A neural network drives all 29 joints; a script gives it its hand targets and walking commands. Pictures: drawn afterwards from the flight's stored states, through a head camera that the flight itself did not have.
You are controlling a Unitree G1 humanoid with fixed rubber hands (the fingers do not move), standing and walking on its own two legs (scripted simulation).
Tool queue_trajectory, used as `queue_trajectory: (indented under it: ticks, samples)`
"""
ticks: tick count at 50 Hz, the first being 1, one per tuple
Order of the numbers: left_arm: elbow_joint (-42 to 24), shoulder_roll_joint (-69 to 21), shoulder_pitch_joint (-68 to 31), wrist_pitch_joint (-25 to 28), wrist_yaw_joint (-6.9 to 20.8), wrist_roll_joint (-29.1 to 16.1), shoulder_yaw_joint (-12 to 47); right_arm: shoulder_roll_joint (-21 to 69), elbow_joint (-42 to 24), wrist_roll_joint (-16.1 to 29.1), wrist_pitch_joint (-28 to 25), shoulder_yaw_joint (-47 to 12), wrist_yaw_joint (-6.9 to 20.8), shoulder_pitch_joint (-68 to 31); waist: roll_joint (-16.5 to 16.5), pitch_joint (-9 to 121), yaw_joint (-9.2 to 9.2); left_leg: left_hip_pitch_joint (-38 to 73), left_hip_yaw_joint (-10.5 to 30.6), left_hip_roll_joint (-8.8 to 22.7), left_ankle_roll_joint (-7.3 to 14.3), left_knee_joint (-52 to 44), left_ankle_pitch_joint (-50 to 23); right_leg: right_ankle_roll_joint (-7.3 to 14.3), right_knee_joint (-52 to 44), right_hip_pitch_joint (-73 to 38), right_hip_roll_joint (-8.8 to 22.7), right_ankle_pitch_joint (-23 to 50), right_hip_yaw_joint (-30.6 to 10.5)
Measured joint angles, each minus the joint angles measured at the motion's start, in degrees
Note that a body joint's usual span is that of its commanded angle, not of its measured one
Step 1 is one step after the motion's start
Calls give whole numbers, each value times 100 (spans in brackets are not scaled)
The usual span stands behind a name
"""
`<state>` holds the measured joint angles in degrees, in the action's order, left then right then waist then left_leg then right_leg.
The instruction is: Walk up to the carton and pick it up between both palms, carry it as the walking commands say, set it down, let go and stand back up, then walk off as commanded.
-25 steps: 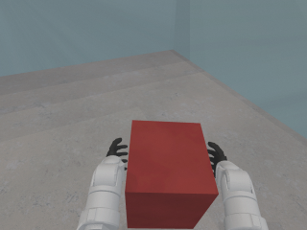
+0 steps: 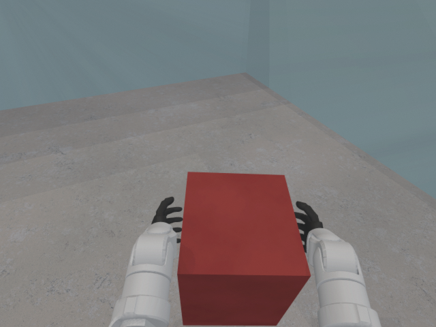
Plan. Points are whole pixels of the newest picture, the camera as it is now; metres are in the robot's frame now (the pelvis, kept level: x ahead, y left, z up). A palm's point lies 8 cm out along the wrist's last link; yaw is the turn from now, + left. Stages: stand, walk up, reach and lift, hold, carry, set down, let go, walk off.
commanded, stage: reach and lift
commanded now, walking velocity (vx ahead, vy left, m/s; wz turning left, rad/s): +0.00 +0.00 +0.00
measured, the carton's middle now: (233, 250) +0.31 +0.01 -0.01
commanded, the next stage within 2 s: hold in 0.28 s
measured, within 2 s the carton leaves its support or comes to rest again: neither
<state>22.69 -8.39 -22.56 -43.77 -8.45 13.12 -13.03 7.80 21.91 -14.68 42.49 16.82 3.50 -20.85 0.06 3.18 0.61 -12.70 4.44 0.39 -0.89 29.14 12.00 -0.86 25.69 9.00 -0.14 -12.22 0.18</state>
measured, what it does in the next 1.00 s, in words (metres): stands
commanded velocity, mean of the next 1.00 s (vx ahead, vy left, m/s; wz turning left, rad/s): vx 0.00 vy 0.00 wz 0.00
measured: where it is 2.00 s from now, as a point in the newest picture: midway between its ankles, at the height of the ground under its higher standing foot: outside the picture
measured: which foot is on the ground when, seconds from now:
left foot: down 0.00-1.00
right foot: down 0.00-1.00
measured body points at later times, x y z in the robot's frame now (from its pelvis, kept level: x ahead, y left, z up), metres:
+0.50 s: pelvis -0.01 +0.00 +0.00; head -0.07 +0.01 +0.45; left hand +0.30 +0.16 +0.05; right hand +0.30 -0.14 +0.04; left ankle +0.05 +0.13 -0.74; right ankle +0.02 -0.13 -0.74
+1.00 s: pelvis -0.01 +0.00 +0.00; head -0.07 +0.01 +0.45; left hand +0.30 +0.16 +0.05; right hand +0.30 -0.14 +0.04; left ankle +0.05 +0.13 -0.74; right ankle +0.02 -0.13 -0.74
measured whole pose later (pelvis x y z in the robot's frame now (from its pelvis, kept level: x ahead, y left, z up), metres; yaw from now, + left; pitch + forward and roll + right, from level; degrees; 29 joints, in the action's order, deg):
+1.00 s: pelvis -0.01 +0.00 +0.00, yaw +0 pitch -5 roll -1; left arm 18.8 -8.4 -19.6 -44.6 -7.4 13.1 -12.9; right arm 9.2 19.3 -14.7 42.6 15.3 2.7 -18.0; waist 0.1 3.2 0.6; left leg -12.6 4.4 0.4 -0.8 29.1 11.4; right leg -0.9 25.8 9.0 -0.1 -11.7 0.2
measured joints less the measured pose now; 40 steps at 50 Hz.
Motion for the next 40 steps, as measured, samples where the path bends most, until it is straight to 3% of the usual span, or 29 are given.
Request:
queue_trajectory:
  ticks: [19, 40]
  samples:
    - [-388, 0, 291, -91, 93, 0, 17, 138, -258, 0, 0, -151, -61, 284, 0, 0, 0, 0, 0, -1, 4, 0, -39, -4, 0, 0, 0, 37, -1]
    - [-387, 0, 291, -87, 105, 0, 17, 140, -263, 0, 6, -151, -70, 285, 0, 0, 0, 7, 0, -2, 3, 0, -57, -4, 14, 0, 0, 52, -3]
